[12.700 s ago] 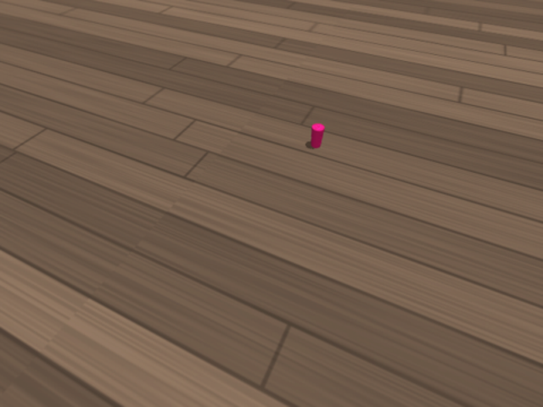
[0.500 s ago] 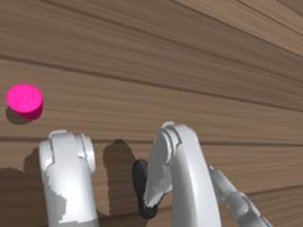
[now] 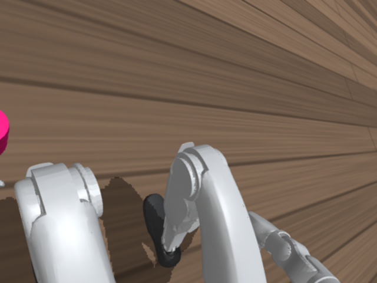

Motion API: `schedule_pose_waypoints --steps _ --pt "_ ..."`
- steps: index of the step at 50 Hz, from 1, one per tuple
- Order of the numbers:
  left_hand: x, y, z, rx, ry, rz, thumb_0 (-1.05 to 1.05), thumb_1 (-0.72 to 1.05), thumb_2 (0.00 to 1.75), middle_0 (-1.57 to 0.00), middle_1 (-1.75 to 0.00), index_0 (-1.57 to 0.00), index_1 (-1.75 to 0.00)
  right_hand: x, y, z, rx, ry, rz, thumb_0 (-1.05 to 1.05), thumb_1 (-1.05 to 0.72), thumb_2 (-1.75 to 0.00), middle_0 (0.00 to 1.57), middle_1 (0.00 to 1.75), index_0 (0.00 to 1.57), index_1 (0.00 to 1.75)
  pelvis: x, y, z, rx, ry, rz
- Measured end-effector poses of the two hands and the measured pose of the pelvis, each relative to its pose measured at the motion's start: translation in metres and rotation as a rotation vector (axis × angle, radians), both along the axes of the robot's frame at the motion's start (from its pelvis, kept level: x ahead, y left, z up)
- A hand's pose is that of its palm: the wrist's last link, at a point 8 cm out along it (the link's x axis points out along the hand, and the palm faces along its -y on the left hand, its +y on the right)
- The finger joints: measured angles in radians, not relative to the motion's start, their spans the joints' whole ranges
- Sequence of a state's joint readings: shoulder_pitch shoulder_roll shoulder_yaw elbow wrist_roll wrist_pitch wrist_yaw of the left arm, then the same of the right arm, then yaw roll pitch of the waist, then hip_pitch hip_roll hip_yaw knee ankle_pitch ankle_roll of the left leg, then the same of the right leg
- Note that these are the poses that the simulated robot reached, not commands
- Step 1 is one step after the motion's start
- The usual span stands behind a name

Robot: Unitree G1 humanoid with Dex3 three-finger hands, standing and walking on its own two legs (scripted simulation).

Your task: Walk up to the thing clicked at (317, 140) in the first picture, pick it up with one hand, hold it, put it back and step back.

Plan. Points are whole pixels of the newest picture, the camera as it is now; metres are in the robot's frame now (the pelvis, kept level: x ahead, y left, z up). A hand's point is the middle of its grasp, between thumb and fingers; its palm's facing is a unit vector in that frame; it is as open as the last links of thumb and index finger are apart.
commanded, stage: close in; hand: left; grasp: from the side
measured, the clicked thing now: out of the picture +0.43 +0.27 -0.21
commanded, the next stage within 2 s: rest palm in 0.18 s
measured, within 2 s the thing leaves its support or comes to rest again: leaves its support in 1.36 s
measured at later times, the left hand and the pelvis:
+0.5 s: hand out of the picture +0.41 +0.27 -0.19, palm faces +0.29 -0.96 +0.01, open 14.8 cm; pelvis +0.00 +0.00 +0.00, yaw -2 degrees
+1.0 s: hand out of the picture +0.43 +0.27 -0.18, palm faces +0.32 -0.95 +0.01, open 10.1 cm; pelvis +0.00 +0.00 +0.00, yaw -3 degrees
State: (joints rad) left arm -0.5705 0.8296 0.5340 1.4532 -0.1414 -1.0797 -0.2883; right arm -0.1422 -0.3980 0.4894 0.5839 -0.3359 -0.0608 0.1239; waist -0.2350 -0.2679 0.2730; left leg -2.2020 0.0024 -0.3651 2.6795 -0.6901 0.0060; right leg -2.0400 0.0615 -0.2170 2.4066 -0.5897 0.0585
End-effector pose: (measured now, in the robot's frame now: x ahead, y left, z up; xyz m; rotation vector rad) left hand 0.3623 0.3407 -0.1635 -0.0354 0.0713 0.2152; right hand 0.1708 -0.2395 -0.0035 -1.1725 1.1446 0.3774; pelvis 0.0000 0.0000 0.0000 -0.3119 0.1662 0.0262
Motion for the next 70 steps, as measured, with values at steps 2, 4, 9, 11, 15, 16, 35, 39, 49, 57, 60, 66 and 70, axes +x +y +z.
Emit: schedule_pose_waypoints --steps 2,4,9,11,15,16,35,39,49,57,60,66,70 --pt "0.001 -0.003 0.000 0.002 0.001 -0.004 -0.01 -0.51 0.02 -0.05 -0.06 -0.06 -0.05 -0.004 0.001 0.001 -0.006 0.010 -0.002 0.00 -0.93 -0.90 0.21 0.30 0.21 0.30 -0.001 0.002 0.000 -0.006 -0.003 -0.001" --pt "0.002 -0.007 0.000 -0.001 -0.001 -0.005 -0.01 -0.51 0.02 -0.05 -0.06 -0.06 -0.05 -0.007 0.001 0.003 -0.010 0.018 -0.002 0.00 -0.93 -0.90 0.21 0.30 0.21 0.30 -0.001 0.003 0.001 -0.011 -0.006 -0.002" --pt "0.009 -0.020 -0.004 -0.021 -0.019 0.008 -0.01 -0.49 0.03 -0.05 -0.06 -0.06 -0.05 -0.011 0.004 0.007 -0.025 0.030 0.003 0.00 -0.92 -0.90 0.21 0.30 0.21 0.30 -0.001 0.004 0.001 -0.021 -0.014 -0.008" --pt "0.012 -0.025 -0.006 -0.027 -0.023 0.016 -0.01 -0.49 0.04 -0.05 -0.06 -0.06 -0.05 -0.012 0.005 0.008 -0.033 0.036 0.006 0.00 -0.92 -0.90 0.21 0.30 0.21 0.30 -0.001 0.004 0.001 -0.024 -0.017 -0.011" --pt "0.014 -0.032 -0.014 -0.025 -0.020 0.031 -0.01 -0.46 0.07 -0.05 -0.06 -0.05 -0.05 -0.011 0.007 0.008 -0.047 0.050 0.015 0.00 -0.91 -0.90 0.21 0.30 0.21 0.30 0.000 0.004 0.001 -0.030 -0.020 -0.018" --pt "0.014 -0.032 -0.016 -0.021 -0.019 0.036 -0.01 -0.44 0.08 -0.05 -0.06 -0.05 -0.06 -0.010 0.007 0.008 -0.050 0.055 0.017 0.00 -0.91 -0.90 0.21 0.30 0.21 0.30 0.000 0.004 0.001 -0.031 -0.020 -0.019" --pt "0.024 -0.034 -0.016 0.029 -0.032 0.075 0.00 0.17 0.48 -0.43 -0.40 -0.42 -0.41 0.002 0.010 -0.003 -0.047 0.078 0.037 0.00 -0.89 -0.90 0.20 0.30 0.21 0.30 0.002 0.002 0.001 -0.029 -0.013 -0.029" --pt "0.027 -0.034 -0.015 0.030 -0.022 0.082 0.01 0.14 0.52 -0.53 -0.50 -0.44 -0.51 -0.001 0.009 -0.001 -0.049 0.075 0.027 -0.01 -0.88 -0.90 0.20 0.30 0.20 0.30 0.001 0.002 0.002 -0.030 -0.014 -0.032" --pt "0.030 -0.031 -0.016 0.027 -0.029 0.108 0.02 -0.02 0.65 -0.72 -0.79 -0.58 -0.77 -0.014 0.003 0.002 -0.069 0.103 -0.009 0.00 -0.88 -0.90 0.20 0.30 0.20 0.30 0.000 0.004 0.003 -0.034 -0.008 -0.038" --pt "0.033 -0.031 -0.016 0.025 -0.037 0.106 0.04 -0.16 0.82 -0.75 -0.93 -0.60 -0.90 -0.015 0.003 0.003 -0.078 0.111 -0.022 0.00 -0.90 -0.90 0.20 0.30 0.21 0.30 0.001 0.004 0.003 -0.036 -0.008 -0.039" --pt "0.033 -0.031 -0.016 0.024 -0.035 0.105 0.04 -0.19 0.87 -0.74 -0.96 -0.61 -0.94 -0.014 0.003 0.003 -0.075 0.109 -0.021 0.00 -0.90 -0.90 0.20 0.30 0.21 0.30 0.002 0.004 0.003 -0.035 -0.006 -0.039" --pt "0.029 -0.029 -0.016 0.021 -0.032 0.109 0.04 -0.24 0.93 -0.75 -1.00 -0.61 -0.98 -0.009 0.003 0.001 -0.062 0.107 -0.022 0.00 -0.91 -0.91 0.20 0.30 0.21 0.30 0.003 0.003 0.005 -0.033 0.004 -0.037" --pt "0.026 -0.025 -0.010 0.025 -0.047 0.118 0.03 -0.26 0.96 -0.75 -1.01 -0.62 -0.99 -0.005 0.004 -0.001 -0.050 0.103 -0.029 0.00 -0.91 -0.91 0.20 0.30 0.20 0.30 0.004 0.002 0.006 -0.027 0.014 -0.031"
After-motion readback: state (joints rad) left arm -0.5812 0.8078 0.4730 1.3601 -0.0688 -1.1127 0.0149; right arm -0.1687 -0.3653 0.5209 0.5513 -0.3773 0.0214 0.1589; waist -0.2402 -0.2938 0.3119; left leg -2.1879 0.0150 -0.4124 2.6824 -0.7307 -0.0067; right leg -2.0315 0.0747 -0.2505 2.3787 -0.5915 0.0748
